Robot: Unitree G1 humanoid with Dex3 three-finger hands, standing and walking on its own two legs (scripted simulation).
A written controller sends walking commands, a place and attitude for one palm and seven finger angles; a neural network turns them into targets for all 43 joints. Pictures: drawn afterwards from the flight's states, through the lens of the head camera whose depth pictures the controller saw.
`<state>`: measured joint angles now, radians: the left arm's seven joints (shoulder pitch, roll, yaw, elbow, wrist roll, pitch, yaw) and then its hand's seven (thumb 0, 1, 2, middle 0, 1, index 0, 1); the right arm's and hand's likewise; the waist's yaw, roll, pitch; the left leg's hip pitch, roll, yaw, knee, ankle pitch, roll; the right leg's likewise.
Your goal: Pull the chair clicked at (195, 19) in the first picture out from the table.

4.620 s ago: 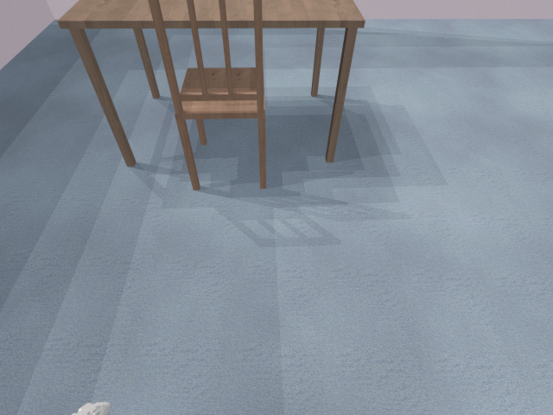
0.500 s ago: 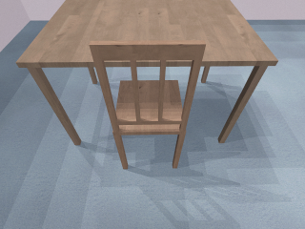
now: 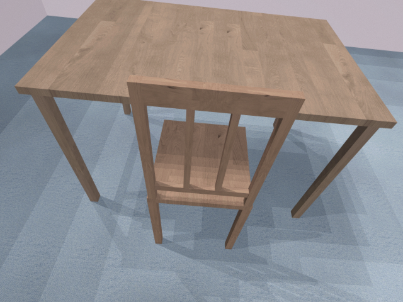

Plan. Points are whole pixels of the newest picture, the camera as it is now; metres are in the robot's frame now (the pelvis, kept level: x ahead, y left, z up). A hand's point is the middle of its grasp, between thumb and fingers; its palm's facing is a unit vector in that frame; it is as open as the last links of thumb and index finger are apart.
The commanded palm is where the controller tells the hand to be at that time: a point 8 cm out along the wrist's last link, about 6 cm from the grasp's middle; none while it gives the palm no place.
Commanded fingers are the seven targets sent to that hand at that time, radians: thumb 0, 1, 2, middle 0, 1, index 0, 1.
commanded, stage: come to a stop and stand still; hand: left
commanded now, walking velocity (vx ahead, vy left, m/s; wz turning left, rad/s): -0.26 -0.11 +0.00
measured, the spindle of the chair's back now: (188, 153) +0.49 +0.07 -0.05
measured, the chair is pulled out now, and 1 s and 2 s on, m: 0.00 0.00 0.00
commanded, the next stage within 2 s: look again from close up in 0.82 s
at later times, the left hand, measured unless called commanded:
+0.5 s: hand out of the picture +0.04 +0.14 -0.16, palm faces +0.08 -0.97 -0.24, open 7.3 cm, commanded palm none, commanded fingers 0.00 0.90 0.90 -0.20 -0.30 -0.20 -0.30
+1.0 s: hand out of the picture -0.03 +0.15 -0.17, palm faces +0.05 -0.98 -0.20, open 7.4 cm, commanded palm none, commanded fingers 0.00 0.90 0.90 -0.20 -0.30 -0.20 -0.30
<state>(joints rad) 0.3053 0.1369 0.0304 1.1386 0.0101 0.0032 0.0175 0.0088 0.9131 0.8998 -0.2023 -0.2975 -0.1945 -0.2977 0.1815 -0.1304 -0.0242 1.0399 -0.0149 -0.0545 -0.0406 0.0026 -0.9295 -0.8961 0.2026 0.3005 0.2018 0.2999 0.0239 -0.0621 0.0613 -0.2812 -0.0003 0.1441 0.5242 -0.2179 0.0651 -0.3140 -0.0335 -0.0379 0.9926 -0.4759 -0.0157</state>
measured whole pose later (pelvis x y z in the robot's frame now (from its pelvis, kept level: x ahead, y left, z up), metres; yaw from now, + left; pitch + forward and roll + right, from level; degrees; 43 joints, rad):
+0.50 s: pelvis +0.01 -0.04 +0.01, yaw +2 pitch -1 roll +2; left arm 0.21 0.15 0.03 1.05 0.02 0.02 0.03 0.01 0.92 0.90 -0.21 -0.30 -0.20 -0.30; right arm 0.23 -0.19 -0.05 1.06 0.00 0.06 -0.02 0.01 -0.91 -0.90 0.20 0.30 0.20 0.30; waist 0.01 0.02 0.06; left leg -0.26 0.00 0.04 0.70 -0.45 -0.03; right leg -0.25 -0.05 -0.05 0.51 -0.24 -0.02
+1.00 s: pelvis -0.01 -0.02 +0.00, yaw +1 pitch -2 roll +0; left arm 0.30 0.14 -0.01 1.13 0.01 0.00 0.03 0.01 0.91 0.90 -0.20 -0.30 -0.20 -0.30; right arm 0.27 -0.17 -0.01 1.06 -0.01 0.00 -0.02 0.01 -0.92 -0.90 0.20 0.30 0.20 0.30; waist 0.01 0.01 0.04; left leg -0.18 0.01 0.05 0.49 -0.28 0.00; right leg -0.27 -0.05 -0.03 0.49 -0.20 0.02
